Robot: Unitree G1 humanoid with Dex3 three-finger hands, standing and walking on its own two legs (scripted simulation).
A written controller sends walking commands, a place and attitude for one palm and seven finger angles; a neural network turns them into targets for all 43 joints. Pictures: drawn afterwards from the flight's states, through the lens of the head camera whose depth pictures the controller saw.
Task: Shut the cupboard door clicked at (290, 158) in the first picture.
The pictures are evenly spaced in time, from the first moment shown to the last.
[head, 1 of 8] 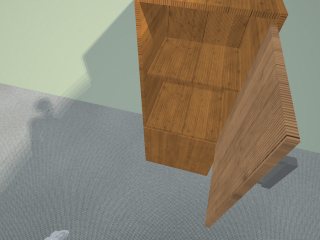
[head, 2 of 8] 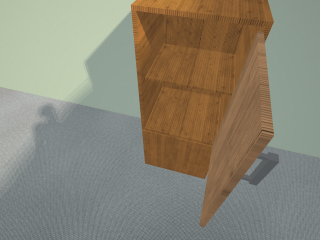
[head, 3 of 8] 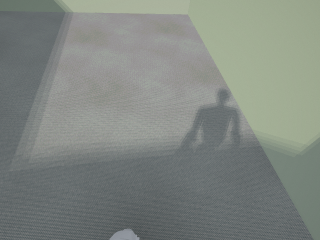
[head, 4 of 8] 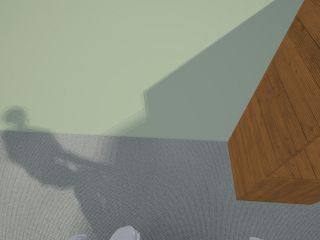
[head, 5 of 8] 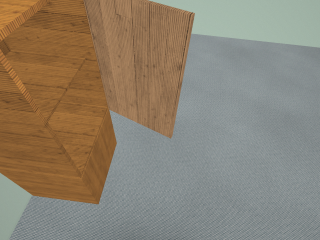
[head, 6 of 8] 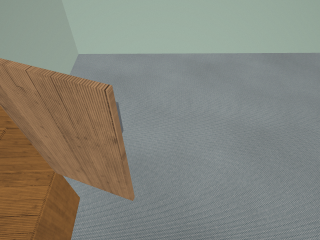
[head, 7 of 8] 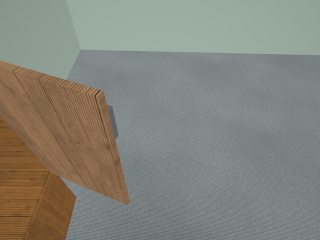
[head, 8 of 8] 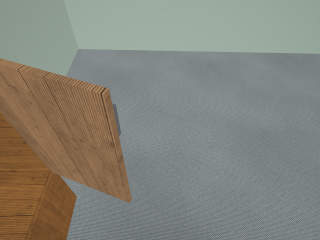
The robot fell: no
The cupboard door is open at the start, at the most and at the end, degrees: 88 88 68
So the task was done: no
